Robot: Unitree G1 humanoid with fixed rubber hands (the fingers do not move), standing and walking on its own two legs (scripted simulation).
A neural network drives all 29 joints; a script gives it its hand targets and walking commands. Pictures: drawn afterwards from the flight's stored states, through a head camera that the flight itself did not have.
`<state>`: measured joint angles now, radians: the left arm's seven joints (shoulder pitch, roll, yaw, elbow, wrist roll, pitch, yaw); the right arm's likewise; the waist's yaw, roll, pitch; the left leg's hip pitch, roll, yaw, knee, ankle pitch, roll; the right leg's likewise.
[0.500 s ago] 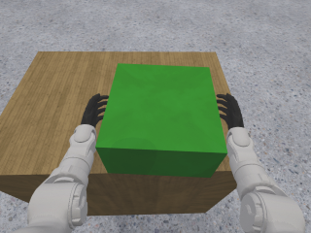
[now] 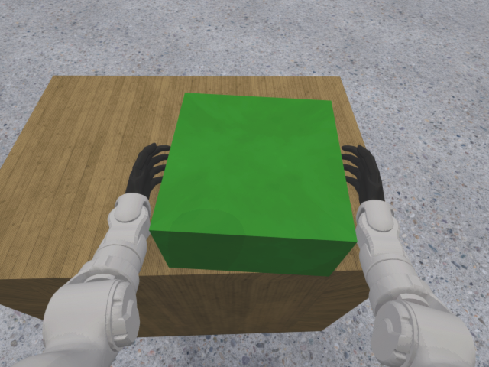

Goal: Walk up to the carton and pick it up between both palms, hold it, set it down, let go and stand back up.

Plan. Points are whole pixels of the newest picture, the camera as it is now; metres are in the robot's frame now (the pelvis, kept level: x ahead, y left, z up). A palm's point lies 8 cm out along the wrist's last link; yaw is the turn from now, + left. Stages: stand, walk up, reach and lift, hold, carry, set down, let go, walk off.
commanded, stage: set down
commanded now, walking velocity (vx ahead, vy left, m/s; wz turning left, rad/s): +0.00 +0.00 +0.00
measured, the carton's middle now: (253, 180) +0.46 +0.02 +0.00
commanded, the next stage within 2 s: none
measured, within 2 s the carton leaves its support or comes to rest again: neither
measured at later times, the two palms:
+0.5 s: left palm (141, 190) +0.40 +0.22 +0.03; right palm (369, 192) +0.41 -0.17 +0.05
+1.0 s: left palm (142, 191) +0.41 +0.22 +0.02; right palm (366, 197) +0.41 -0.17 +0.03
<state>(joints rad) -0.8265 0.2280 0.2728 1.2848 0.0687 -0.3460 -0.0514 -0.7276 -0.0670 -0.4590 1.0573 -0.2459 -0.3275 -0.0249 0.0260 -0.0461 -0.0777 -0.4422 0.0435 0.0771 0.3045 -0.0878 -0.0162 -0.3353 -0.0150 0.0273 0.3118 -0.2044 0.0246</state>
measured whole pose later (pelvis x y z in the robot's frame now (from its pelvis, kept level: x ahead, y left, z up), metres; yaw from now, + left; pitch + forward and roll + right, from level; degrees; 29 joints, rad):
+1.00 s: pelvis +0.00 +0.00 +0.00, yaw +0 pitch +15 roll -1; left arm -0.84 0.24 0.26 1.30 0.06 -0.34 -0.03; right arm -0.78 -0.13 -0.30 1.20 -0.09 -0.33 -0.07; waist 0.02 -0.04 -0.09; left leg -0.49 0.06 0.07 0.34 -0.09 -0.02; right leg -0.38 0.00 0.02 0.33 -0.21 0.02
